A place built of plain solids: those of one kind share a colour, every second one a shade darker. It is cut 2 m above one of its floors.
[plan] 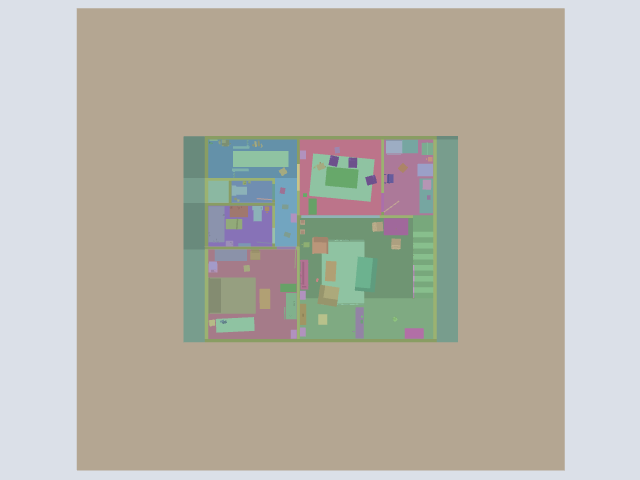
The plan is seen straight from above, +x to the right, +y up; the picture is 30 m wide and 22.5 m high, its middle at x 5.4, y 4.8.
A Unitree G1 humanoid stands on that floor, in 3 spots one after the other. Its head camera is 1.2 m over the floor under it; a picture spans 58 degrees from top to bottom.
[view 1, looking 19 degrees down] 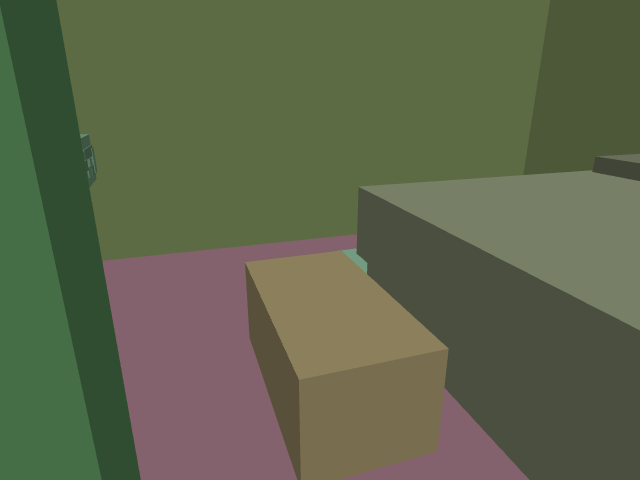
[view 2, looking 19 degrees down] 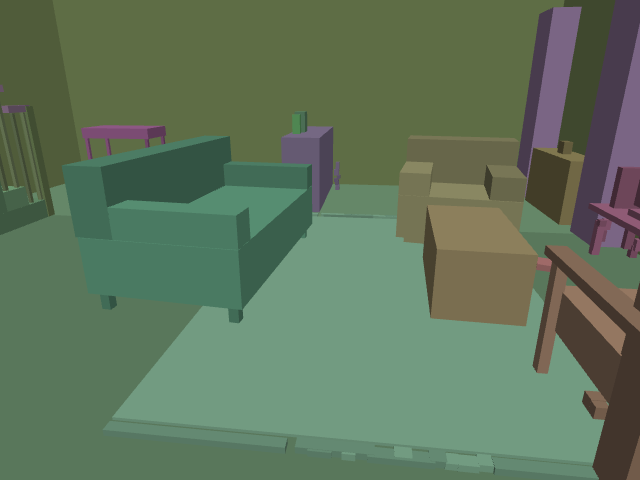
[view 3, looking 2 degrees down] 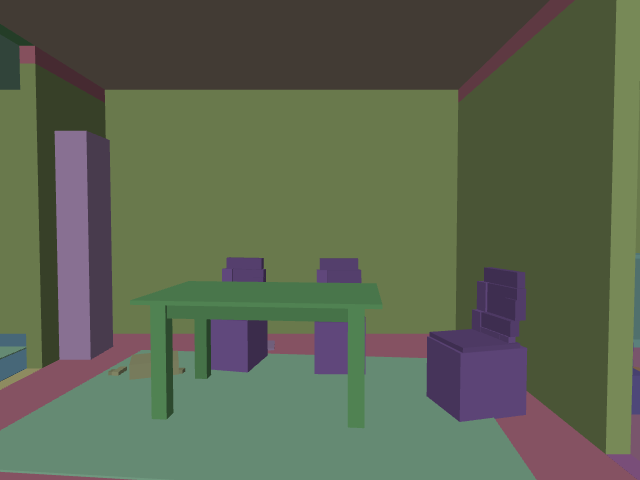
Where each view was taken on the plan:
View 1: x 3.33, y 3.52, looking -108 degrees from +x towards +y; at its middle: floor_bedroom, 3.69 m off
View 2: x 6.53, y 5.97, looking -83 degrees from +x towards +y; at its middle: rug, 3.65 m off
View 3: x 6.78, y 4.78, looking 90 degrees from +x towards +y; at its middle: wall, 4.74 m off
